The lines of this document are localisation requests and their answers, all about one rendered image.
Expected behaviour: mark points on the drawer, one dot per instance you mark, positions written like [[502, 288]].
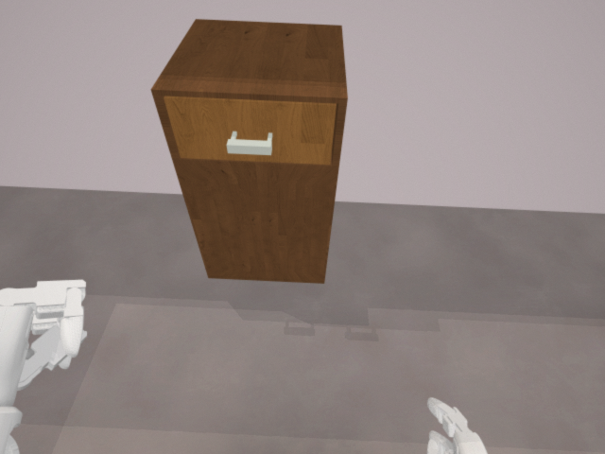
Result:
[[302, 132]]

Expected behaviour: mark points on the handle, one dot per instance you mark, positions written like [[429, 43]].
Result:
[[257, 147]]

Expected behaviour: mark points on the robot left forearm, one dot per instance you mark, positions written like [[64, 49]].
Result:
[[10, 418]]

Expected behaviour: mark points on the cabinet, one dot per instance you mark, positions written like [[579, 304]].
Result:
[[259, 221]]

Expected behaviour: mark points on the robot left hand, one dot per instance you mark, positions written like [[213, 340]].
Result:
[[52, 309]]

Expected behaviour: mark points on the robot right hand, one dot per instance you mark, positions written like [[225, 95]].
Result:
[[455, 425]]

